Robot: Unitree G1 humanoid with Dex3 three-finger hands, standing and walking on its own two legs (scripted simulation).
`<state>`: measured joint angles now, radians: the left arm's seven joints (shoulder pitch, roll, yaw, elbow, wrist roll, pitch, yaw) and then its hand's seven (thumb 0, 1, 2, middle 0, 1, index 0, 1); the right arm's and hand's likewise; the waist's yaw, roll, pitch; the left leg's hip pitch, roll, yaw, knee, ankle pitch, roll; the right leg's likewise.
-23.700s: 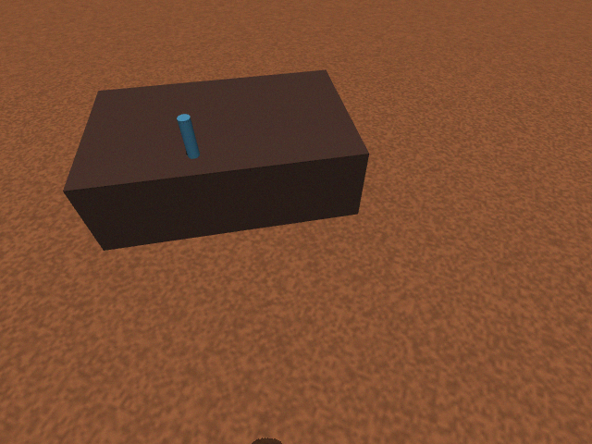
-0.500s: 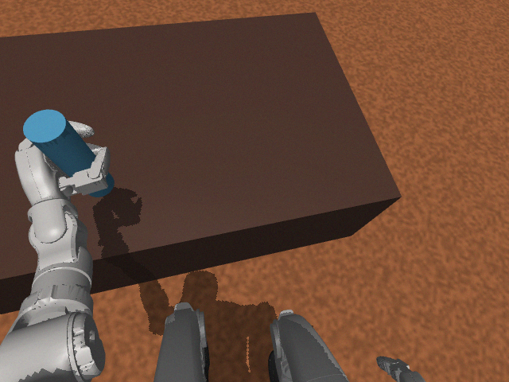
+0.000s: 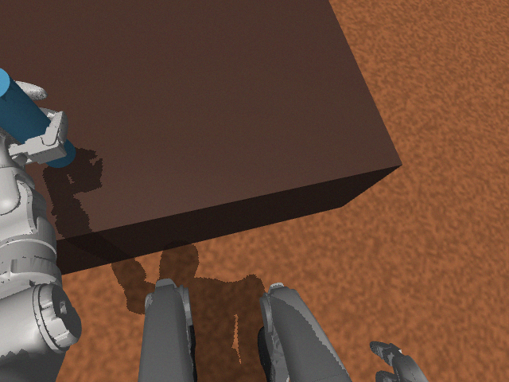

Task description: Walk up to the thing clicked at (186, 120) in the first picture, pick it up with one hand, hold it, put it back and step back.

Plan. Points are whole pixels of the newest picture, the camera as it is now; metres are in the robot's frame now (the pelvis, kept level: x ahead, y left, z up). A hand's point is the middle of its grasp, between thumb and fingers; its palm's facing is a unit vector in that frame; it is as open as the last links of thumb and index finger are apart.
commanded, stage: crouch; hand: left
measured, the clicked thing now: (29, 125) +0.48 +0.29 +0.01
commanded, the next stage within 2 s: lower in 0.12 s
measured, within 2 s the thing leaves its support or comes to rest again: rests again in 1.32 s
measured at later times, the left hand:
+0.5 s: hand (56, 140) +0.49 +0.29 -0.05, palm faces +0.35 -0.93 -0.02, open 6.5 cm
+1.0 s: hand (67, 152) +0.50 +0.29 -0.10, palm faces +0.35 -0.94 -0.01, open 6.5 cm
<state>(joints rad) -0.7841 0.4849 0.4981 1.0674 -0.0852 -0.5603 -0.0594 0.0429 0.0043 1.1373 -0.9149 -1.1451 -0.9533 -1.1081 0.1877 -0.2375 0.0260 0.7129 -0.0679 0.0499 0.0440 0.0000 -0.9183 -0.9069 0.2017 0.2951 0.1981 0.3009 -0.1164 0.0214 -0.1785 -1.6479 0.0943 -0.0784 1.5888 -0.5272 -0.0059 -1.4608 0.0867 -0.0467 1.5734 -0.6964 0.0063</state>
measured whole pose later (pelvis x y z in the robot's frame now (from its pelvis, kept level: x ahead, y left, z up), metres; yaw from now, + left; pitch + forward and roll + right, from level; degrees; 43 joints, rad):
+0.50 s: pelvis -0.01 -0.01 -0.05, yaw -2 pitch +36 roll -7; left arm -0.86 0.59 0.57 1.12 -0.07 -0.56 -0.11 0.04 0.00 1.14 -0.92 -1.14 -0.95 -1.11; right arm 0.18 -0.24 0.06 0.70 -0.09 0.06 0.04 0.00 -0.92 -0.91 0.20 0.30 0.20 0.30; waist -0.14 0.01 -0.16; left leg -1.85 0.11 -0.10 1.77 -0.55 -0.01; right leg -1.67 0.11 -0.06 1.77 -0.73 0.00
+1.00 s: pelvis -0.03 -0.01 -0.11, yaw -4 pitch +35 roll -8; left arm -0.93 0.69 0.62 1.16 -0.06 -0.52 -0.15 0.04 0.00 1.14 -0.92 -1.14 -0.96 -1.10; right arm 0.16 -0.25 0.11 0.70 -0.10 0.07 0.03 0.00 -0.91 -0.90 0.20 0.30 0.20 0.30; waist -0.16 -0.01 -0.12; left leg -2.03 0.12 -0.14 1.96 -0.56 -0.02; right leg -1.84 0.13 -0.09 1.97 -0.76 0.00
